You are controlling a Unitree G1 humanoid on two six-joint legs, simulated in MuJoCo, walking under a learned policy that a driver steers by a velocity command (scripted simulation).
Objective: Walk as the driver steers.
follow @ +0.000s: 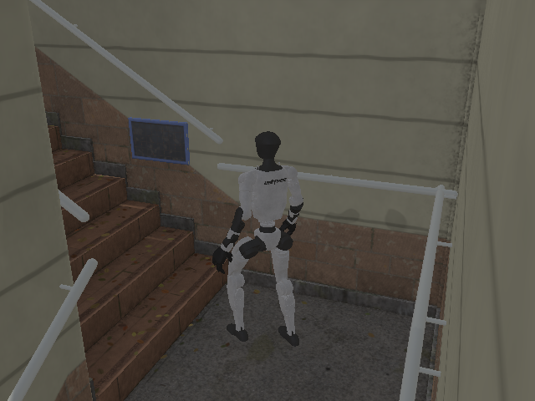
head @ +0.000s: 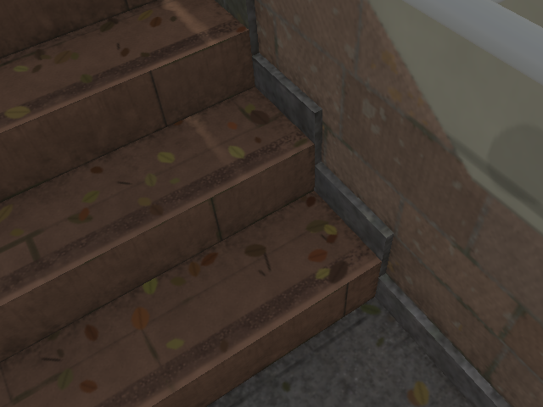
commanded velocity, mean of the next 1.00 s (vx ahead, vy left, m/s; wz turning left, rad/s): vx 0.09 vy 0.03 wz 0.59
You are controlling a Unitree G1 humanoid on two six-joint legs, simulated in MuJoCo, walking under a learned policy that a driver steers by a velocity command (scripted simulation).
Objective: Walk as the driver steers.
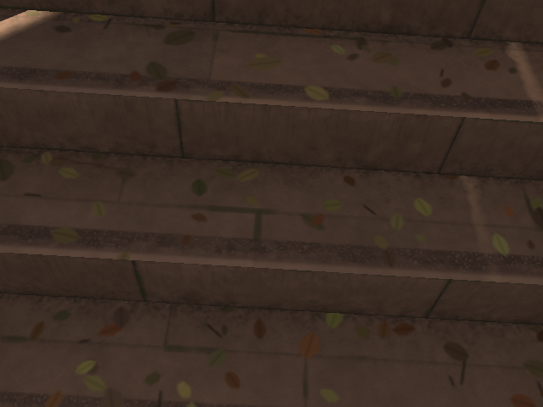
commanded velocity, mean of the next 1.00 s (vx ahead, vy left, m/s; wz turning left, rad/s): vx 0.04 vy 0.00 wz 0.10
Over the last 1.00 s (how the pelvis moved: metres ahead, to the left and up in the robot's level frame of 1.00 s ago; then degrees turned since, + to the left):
0.14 0.15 -0.02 37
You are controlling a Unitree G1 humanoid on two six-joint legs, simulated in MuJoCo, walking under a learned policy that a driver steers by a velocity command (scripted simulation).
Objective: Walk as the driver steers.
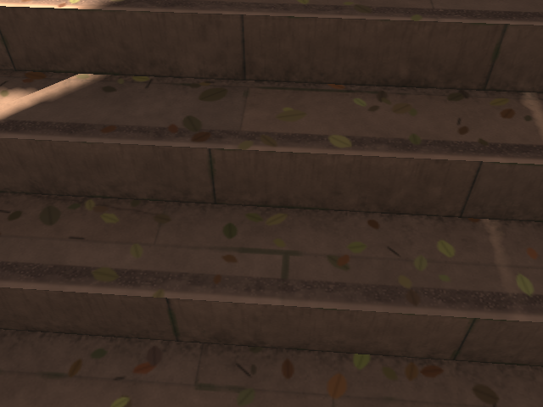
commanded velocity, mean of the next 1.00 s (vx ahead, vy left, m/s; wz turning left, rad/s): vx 0.45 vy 0.00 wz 0.00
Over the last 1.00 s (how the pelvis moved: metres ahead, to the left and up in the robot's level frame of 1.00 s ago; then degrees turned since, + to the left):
-0.02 0.01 0.01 2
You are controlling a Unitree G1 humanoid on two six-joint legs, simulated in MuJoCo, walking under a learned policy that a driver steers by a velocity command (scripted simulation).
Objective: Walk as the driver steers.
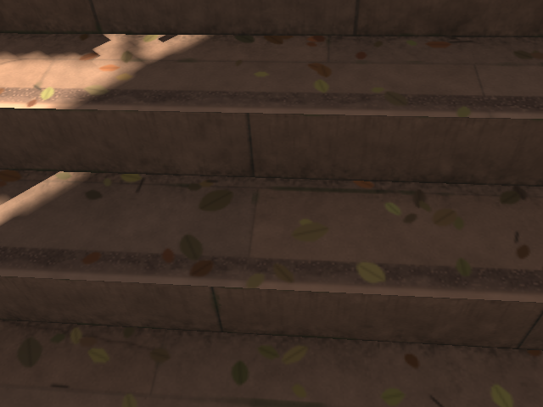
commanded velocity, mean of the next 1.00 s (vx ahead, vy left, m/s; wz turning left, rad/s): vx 0.50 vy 0.00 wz -0.03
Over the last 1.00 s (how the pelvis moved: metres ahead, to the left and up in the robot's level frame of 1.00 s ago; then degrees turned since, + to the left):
0.35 0.02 0.07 1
